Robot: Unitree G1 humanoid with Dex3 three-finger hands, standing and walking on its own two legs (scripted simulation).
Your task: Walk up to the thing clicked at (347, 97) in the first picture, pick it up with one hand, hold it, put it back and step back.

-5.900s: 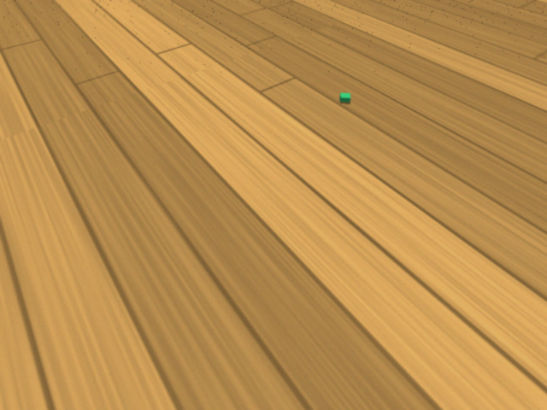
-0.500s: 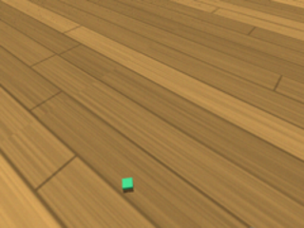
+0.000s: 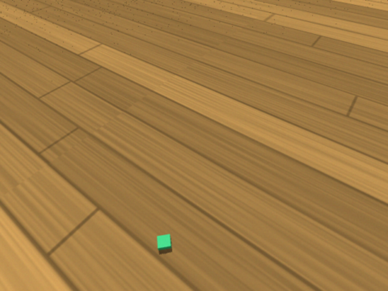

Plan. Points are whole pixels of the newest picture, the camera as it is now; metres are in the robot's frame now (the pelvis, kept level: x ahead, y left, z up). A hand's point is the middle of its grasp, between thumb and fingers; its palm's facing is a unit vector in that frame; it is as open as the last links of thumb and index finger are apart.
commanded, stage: walk up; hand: left
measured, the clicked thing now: (164, 242) +0.47 +0.19 -0.77
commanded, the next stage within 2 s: stand in 0.52 s
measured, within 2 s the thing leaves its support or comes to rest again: neither
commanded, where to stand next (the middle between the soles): +0.04 -0.01 m, yaw -2 degrees
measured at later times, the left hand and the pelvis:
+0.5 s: hand out of the picture +0.09 +0.25 -0.16, palm faces -0.02 -0.95 -0.33, open 7.4 cm; pelvis +0.00 +0.00 +0.00, yaw +0 degrees
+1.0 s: hand out of the picture +0.08 +0.26 -0.16, palm faces -0.02 -0.94 -0.34, open 7.4 cm; pelvis +0.01 +0.00 +0.00, yaw +0 degrees
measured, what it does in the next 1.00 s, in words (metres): stands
